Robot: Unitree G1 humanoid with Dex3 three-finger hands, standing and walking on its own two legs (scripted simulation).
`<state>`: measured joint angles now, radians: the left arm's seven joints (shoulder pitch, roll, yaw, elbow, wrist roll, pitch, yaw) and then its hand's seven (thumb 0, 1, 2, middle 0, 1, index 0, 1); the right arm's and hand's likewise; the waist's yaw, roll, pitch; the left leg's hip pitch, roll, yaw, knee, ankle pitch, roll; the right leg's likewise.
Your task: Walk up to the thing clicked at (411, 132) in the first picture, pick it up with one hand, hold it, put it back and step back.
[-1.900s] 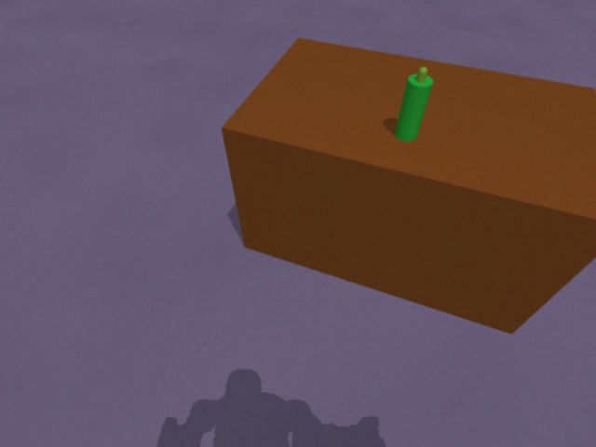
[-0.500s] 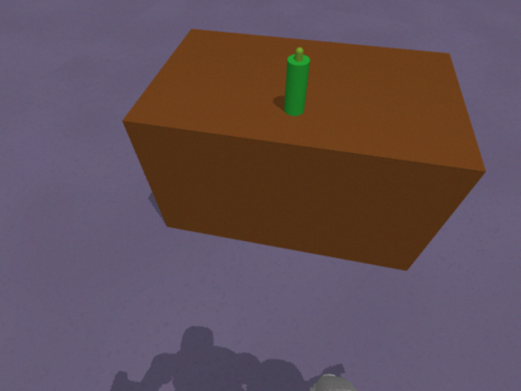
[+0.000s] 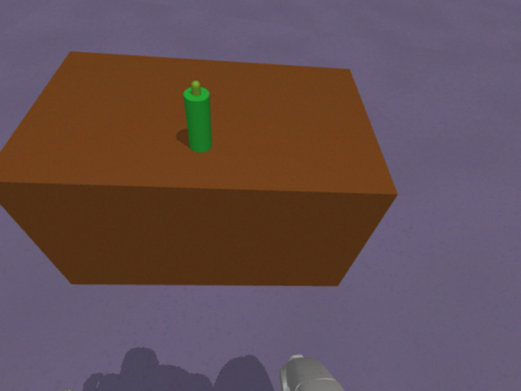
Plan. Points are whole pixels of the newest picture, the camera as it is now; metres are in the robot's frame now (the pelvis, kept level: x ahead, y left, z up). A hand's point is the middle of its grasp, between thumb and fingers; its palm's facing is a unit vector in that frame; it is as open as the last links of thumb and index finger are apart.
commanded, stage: walk up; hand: left
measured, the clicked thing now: (198, 116) +0.75 +0.14 -0.06
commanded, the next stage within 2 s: stand in 2.00 s
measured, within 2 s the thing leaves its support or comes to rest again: neither
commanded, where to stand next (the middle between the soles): +0.28 -0.09 m, yaw -2 degrees
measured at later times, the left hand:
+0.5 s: hand (148, 336) +0.23 +0.19 -0.15, palm faces -0.09 -0.93 -0.34, open 7.4 cm
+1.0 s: hand (171, 289) +0.32 +0.16 -0.15, palm faces -0.09 -0.91 -0.41, open 7.4 cm
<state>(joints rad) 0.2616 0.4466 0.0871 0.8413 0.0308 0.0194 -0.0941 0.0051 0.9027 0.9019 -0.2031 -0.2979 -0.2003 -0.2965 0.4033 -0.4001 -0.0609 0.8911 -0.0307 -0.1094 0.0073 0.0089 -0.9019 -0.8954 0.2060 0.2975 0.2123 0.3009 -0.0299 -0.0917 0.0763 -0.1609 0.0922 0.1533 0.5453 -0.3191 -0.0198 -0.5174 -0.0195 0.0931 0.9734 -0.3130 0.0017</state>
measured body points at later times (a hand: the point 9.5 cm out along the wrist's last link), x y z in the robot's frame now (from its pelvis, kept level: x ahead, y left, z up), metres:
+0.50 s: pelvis +0.16 -0.07 -0.01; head +0.18 -0.07 +0.44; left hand +0.24 +0.24 -0.13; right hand +0.21 -0.40 -0.11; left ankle +0.27 +0.03 -0.73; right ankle +0.14 -0.18 -0.73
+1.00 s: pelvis +0.21 -0.10 -0.02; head +0.23 -0.12 +0.43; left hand +0.32 +0.21 -0.12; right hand +0.28 -0.42 -0.14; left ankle +0.25 +0.03 -0.73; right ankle +0.23 -0.24 -0.73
